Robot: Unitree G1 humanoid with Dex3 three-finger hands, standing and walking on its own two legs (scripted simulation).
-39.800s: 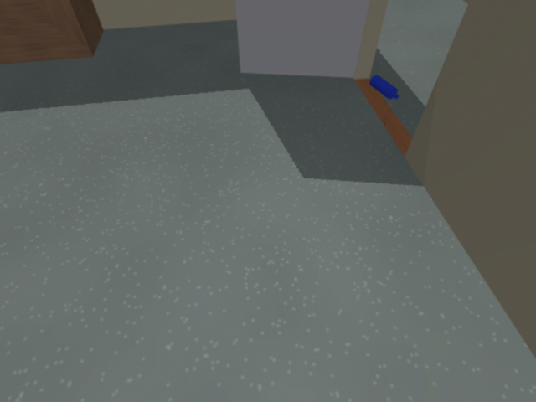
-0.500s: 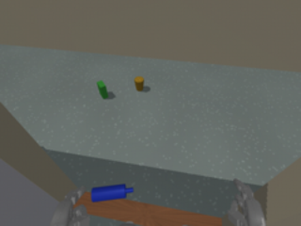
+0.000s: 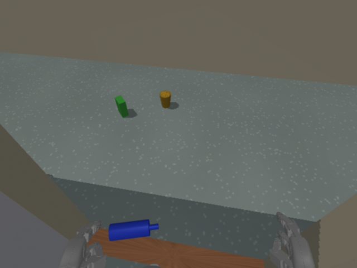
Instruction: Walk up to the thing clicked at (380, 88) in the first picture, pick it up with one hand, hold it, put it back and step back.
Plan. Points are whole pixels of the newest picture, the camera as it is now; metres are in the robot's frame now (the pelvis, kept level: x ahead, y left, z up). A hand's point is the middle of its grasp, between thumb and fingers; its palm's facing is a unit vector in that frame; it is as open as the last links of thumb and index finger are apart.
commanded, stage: home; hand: left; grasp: from above
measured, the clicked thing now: (134, 229) +0.42 +0.24 -0.68
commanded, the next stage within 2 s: stand in 0.56 s
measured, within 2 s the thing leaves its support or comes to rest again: neither
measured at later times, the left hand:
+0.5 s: hand (103, 261) +0.16 +0.18 -0.05, palm faces +0.03 -0.98 -0.20, open 7.4 cm
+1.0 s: hand out of the picture +0.09 +0.24 -0.10, palm faces +0.03 -0.94 -0.33, open 7.4 cm
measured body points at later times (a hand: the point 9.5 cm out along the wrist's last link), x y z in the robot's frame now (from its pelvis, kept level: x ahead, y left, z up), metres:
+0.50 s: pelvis +0.00 +0.00 +0.00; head +0.01 +0.01 +0.45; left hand +0.15 +0.23 -0.03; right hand +0.15 -0.25 -0.06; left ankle +0.01 +0.11 -0.68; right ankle -0.01 -0.13 -0.68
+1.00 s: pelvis -0.01 +0.01 +0.04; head -0.01 +0.02 +0.49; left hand +0.08 +0.29 -0.08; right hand +0.08 -0.27 -0.08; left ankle +0.01 +0.11 -0.68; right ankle -0.01 -0.13 -0.68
